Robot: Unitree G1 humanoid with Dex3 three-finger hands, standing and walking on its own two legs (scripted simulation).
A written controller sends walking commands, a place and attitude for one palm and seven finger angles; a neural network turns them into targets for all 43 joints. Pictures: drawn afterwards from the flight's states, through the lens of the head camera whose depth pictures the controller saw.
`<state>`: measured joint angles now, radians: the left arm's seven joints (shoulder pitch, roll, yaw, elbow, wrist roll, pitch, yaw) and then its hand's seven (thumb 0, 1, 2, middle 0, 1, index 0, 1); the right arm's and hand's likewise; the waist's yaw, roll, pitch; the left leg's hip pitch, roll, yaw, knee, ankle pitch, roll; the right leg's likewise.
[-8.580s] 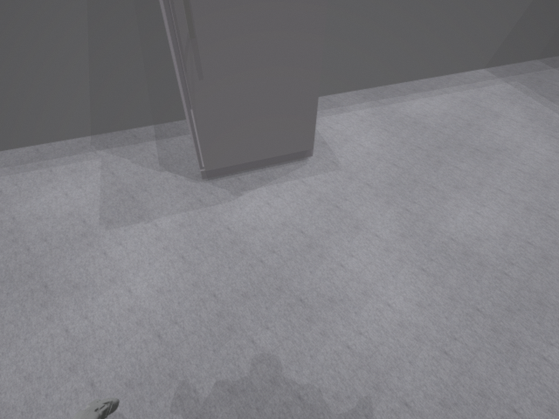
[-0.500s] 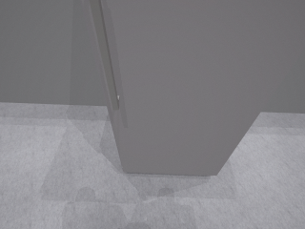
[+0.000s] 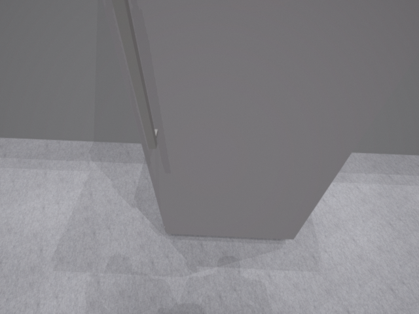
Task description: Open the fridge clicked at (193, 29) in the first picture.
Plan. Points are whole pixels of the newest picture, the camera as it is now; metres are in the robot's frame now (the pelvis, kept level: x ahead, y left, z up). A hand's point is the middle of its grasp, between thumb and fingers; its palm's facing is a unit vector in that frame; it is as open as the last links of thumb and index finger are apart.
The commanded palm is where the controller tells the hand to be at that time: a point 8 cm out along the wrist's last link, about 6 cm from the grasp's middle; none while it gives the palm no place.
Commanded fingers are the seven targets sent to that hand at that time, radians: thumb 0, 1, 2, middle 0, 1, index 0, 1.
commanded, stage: look again from close up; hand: left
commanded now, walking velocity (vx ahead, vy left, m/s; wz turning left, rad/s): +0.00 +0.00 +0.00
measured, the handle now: (138, 64) +0.53 +0.18 +0.21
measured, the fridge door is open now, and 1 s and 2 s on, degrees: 0 0 0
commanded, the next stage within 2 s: shuffle to correct the standing spot in 0.18 s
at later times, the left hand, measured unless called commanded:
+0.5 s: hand out of the picture +0.00 +0.18 -0.18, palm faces +0.09 -0.98 -0.19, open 7.4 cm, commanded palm none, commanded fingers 0.00 0.90 0.90 -0.20 -0.30 -0.20 -0.30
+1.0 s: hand out of the picture +0.12 +0.21 -0.18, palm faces +0.03 -0.98 -0.22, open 7.3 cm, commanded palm none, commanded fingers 0.00 0.90 0.90 -0.20 -0.30 -0.20 -0.30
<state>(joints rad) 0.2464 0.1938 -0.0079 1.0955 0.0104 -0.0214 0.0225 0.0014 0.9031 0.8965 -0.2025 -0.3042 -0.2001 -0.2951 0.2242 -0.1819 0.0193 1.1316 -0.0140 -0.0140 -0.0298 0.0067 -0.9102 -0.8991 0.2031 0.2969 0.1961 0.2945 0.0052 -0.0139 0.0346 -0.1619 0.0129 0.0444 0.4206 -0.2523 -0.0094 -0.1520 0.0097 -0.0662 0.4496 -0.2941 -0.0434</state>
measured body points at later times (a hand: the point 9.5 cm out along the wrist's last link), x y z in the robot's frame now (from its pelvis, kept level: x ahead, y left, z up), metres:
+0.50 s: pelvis +0.02 +0.00 +0.00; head +0.02 +0.01 +0.45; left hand -0.01 +0.23 -0.16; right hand +0.03 -0.23 -0.16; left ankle -0.01 +0.12 -0.73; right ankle -0.03 -0.09 -0.74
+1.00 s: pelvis +0.08 +0.02 +0.00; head +0.12 +0.03 +0.45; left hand +0.12 +0.26 -0.16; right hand +0.06 -0.18 -0.16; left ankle +0.06 +0.13 -0.74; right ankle +0.08 -0.10 -0.71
